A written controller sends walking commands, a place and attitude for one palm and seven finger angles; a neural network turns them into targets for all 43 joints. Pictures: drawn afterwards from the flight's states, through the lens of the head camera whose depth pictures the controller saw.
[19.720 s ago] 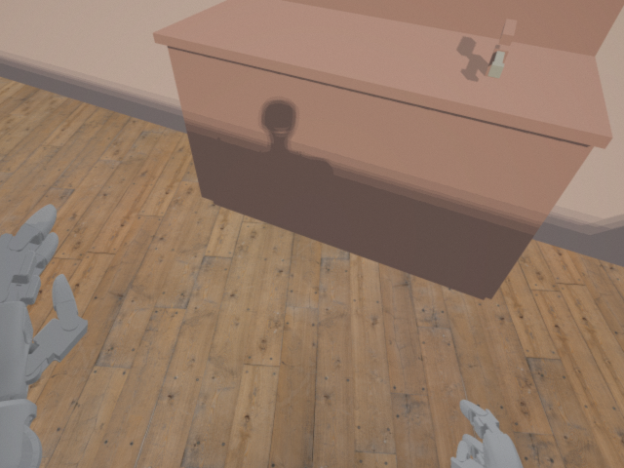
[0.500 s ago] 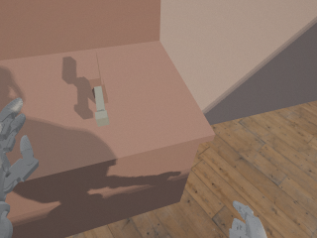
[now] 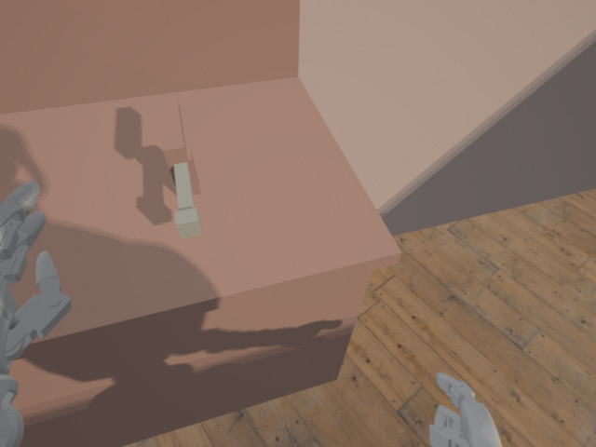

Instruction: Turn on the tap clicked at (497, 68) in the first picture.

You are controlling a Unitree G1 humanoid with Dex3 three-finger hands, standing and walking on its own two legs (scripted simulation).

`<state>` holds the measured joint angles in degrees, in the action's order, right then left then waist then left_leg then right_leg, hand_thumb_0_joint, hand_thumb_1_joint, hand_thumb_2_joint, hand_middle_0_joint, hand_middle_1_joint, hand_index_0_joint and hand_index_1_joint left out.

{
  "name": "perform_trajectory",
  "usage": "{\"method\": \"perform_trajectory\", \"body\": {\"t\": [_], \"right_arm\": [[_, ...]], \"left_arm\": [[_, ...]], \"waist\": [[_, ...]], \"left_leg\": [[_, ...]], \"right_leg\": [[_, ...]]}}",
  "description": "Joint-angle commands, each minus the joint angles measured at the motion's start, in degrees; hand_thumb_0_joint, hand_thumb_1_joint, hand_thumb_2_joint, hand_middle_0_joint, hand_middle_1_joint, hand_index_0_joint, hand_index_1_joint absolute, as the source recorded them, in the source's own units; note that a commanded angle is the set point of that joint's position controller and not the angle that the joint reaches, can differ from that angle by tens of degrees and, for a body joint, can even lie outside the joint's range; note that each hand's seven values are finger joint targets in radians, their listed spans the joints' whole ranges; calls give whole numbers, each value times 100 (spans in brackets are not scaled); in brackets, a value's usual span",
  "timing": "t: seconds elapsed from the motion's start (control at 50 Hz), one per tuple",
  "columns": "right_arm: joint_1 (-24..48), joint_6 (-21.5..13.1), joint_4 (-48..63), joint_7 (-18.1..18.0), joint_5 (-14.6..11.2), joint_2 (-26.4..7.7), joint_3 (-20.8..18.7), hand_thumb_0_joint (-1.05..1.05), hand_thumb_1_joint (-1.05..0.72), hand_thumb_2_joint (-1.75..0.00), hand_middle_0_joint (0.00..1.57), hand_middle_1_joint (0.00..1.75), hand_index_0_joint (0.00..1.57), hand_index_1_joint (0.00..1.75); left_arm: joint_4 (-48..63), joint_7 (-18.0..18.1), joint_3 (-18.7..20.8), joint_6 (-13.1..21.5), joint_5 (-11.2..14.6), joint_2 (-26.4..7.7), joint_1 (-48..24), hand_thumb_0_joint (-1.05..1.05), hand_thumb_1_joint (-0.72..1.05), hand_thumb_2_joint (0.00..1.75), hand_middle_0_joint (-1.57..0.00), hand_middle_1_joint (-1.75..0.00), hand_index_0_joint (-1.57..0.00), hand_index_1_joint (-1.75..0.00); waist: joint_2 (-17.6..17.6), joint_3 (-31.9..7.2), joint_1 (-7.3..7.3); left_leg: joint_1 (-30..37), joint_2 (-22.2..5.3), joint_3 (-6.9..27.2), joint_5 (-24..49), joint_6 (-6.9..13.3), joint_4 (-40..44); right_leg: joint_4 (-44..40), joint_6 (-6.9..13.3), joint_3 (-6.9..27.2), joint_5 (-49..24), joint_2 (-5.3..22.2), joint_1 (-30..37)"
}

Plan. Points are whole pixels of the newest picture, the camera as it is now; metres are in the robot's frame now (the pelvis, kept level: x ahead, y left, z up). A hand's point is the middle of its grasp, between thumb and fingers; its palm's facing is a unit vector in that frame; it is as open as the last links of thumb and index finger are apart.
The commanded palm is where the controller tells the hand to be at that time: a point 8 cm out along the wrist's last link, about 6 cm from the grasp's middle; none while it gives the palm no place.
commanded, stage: shuffle to correct the standing spot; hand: left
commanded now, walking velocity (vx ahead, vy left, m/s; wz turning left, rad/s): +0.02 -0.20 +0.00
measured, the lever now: (188, 223) +0.37 +0.17 +0.11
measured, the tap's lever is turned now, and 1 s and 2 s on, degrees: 0 0 0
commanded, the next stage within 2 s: come to a stop and stand still in 0.68 s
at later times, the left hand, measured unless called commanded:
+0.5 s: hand (57, 303) +0.22 +0.25 +0.16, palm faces +0.36 -0.85 -0.38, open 7.4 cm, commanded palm +0.16 +0.29 +0.18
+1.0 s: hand (36, 279) +0.23 +0.27 +0.18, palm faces +0.39 -0.82 -0.42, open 7.4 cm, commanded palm +0.15 +0.29 +0.18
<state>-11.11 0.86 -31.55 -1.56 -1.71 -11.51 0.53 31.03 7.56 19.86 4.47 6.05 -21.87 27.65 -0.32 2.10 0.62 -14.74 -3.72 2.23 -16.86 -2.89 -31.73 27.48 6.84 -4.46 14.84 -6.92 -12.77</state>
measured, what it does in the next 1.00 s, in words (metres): stands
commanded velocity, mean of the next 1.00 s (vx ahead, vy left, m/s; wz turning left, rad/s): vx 0.01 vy -0.15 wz -0.01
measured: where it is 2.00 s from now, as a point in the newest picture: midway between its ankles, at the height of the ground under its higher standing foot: outside the picture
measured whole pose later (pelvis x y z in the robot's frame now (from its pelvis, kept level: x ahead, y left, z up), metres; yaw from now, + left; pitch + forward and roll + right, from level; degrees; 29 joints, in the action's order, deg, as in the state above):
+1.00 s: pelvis -0.02 +0.01 +0.00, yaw -2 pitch -1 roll +1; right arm -12.2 -7.4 -29.5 1.5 -1.5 -13.3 -2.0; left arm 22.3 4.0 25.3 9.8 4.3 -23.8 16.3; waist 1.0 5.9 -0.9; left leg -15.3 -2.9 -3.4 -15.4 -1.9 -32.1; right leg 36.8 -1.6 -3.4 15.8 -3.9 -18.2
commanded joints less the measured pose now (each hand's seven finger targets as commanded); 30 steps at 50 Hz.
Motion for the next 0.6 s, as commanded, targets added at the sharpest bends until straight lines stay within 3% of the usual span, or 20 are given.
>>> {"method": "perform_trajectory", "body": {"t": [0.0,0.1,0.22,0.34,0.4,0.5,0.58], "right_arm": [[578,-315,951,-28,6,-660,-261,0,-90,-90,20,30,20,30],[481,-331,946,-24,8,-673,-301,0,-90,-90,20,30,20,30],[474,-338,906,-16,2,-646,-304,0,-90,-90,20,30,20,30],[526,-318,902,-38,1,-631,-276,0,-90,-90,20,30,20,30],[543,-331,900,-46,8,-650,-268,0,-90,-90,20,30,20,30],[542,-378,921,-53,22,-679,-272,0,-90,-90,20,30,20,30],[515,-363,922,-42,28,-668,-269,0,-90,-90,20,30,20,30]], "left_arm": [[1193,79,713,386,-34,-1029,-305,0,90,90,-20,-30,-20,-30],[1200,79,782,366,-19,-1065,-163,0,90,90,-20,-30,-20,-30],[1221,100,768,364,14,-1068,-158,0,90,90,-20,-30,-20,-30],[1092,106,764,355,3,-1051,-194,0,90,90,-20,-30,-20,-30],[1190,112,720,374,-5,-1031,-295,0,90,90,-20,-30,-20,-30],[1290,109,691,393,-40,-1037,-346,0,90,90,-20,-30,-20,-30],[1144,95,754,353,-50,-1063,-191,0,90,90,-20,-30,-20,-30]], "waist": [[-467,-594,-34],[-214,-917,-28],[-126,-890,7],[-88,-583,-9],[-283,-588,-4],[-547,-761,-34],[-347,-859,-31]], "left_leg": [[-38,-586,439,647,588,542],[162,-515,291,1164,535,256],[255,-331,115,1125,461,-42],[87,-335,203,492,512,158],[100,-379,282,431,534,328],[145,-593,495,1021,580,583],[138,-607,435,1375,562,447]], "right_leg": [[-583,-581,822,-880,1038,360],[-539,-502,885,-1477,1144,551],[-590,-337,1058,-1691,1366,380],[-815,-443,1080,-861,1284,148],[-793,-460,1014,-739,1231,151],[-527,-518,786,-1108,1050,425],[-500,-526,719,-1414,1047,596]]}}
